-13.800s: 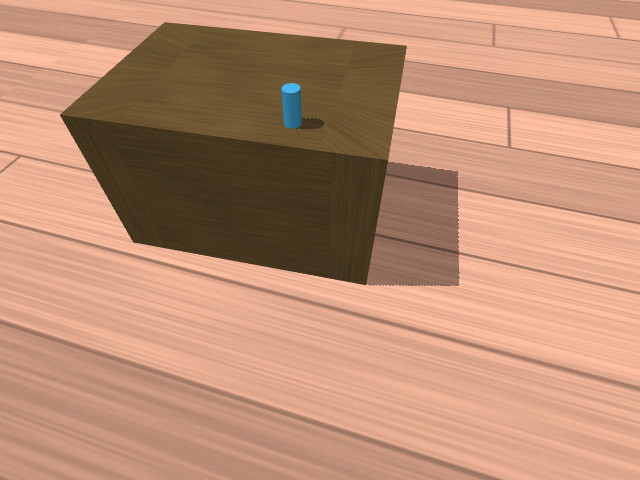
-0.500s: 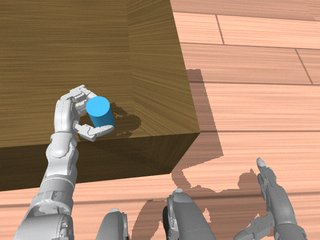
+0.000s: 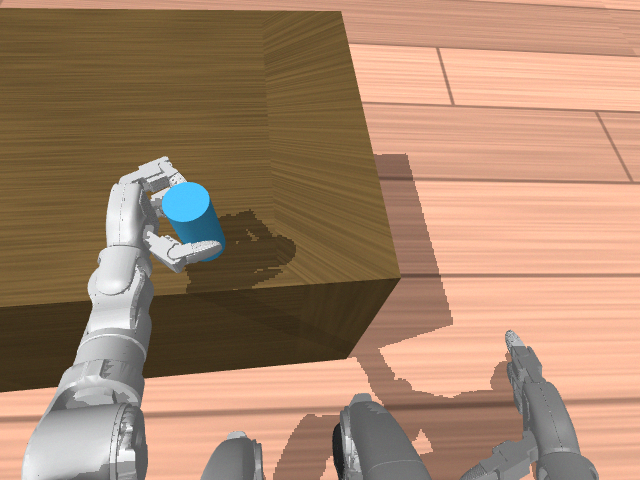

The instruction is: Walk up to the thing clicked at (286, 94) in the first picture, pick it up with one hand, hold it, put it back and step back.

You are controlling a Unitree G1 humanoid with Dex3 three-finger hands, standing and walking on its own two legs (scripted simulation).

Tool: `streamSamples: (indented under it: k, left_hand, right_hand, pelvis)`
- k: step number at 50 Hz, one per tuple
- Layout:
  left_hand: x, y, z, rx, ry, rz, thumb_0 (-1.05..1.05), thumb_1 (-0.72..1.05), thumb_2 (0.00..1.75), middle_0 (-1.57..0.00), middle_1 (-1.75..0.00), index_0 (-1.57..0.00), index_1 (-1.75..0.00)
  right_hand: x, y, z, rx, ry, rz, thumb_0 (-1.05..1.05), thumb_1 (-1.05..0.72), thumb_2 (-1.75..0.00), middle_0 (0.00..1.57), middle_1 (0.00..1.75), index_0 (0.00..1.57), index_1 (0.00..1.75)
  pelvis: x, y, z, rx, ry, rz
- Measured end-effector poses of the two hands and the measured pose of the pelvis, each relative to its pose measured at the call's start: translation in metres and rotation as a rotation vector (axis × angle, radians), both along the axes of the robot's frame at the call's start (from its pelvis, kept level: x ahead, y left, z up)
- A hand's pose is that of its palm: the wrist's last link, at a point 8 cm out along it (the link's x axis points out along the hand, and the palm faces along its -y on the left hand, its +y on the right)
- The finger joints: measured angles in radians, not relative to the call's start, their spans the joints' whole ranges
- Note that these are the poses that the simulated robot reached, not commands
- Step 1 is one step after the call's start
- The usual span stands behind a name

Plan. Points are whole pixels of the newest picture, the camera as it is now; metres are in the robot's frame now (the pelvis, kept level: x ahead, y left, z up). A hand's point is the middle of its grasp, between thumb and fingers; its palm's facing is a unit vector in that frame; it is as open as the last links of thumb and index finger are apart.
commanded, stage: lift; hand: left
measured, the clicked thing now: (197, 225) +0.42 +0.11 +0.03
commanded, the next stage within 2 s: hold in 1.20 s
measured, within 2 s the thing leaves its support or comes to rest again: neither
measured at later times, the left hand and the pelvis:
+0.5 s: hand (168, 199) +0.42 +0.13 +0.08, palm faces -0.09 -1.00 -0.01, open 9.2 cm; pelvis +0.02 +0.00 +0.02, yaw +0 degrees
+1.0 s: hand (146, 201) +0.38 +0.14 +0.14, palm faces -0.07 -1.00 -0.02, open 9.2 cm; pelvis +0.02 +0.00 +0.05, yaw +0 degrees
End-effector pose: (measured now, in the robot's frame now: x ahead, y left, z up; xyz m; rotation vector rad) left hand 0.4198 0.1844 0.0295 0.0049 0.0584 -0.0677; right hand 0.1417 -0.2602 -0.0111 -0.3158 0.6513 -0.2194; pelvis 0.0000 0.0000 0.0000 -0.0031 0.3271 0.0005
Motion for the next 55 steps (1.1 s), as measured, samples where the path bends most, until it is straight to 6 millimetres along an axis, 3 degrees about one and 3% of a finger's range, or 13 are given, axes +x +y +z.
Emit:
streamSamples:
  k: [19, 38, 55]
  left_hand:
    - [-0.004, 0.003, 0.033, -0.002, -0.024, -0.016, -0.08, -0.61, 0.91, -0.98, -1.41, -1.05, -1.42]
    - [-0.038, 0.01, 0.093, 0.016, -0.049, 0.005, -0.08, -0.61, 0.91, -0.97, -1.41, -1.05, -1.43]
    - [-0.065, 0.005, 0.122, 0.013, -0.056, 0.008, -0.09, -0.61, 0.9, -0.97, -1.44, -1.05, -1.45]
  right_hand:
    - [0.009, -0.003, 0.014, 0.009, -0.018, -0.019, -0.01, 0.5, -0.06, 0.06, 0.06, 0.06, 0.05]
    - [0.024, 0.006, 0.011, 0.109, -0.006, -0.049, -0.01, 0.49, -0.06, 0.06, 0.06, 0.06, 0.05]
    - [0.021, 0.004, 0.012, 0.136, -0.01, -0.06, -0.01, 0.5, -0.06, 0.06, 0.06, 0.06, 0.05]
  pelvis:
    - [0.012, 0.002, 0.017, -0.002, -0.041, -0.004]
    - [0.026, 0.0, 0.04, 0.001, -0.149, -0.003]
    - [0.022, -0.007, 0.054, 0.007, -0.225, -0.001]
